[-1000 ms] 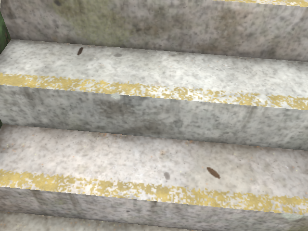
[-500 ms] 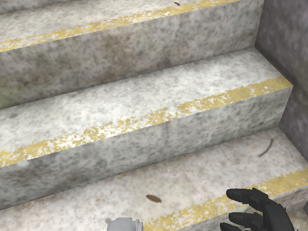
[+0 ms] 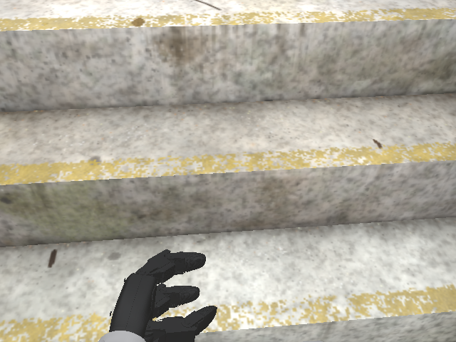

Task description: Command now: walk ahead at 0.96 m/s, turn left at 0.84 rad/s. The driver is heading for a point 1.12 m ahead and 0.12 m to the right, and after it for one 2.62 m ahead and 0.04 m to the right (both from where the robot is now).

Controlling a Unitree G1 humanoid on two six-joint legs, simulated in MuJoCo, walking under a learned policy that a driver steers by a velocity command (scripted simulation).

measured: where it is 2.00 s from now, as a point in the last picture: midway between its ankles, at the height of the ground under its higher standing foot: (245, 139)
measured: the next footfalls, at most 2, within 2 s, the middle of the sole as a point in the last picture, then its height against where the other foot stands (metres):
right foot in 0.32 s outside the picture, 0.18 m higher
left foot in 0.72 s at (158, 278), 0.20 m higher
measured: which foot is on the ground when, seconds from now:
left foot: down 0.00-0.36, up 0.38-0.70, down 0.72-1.00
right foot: up 0.00-0.30, down 0.32-0.72, up 0.74-1.00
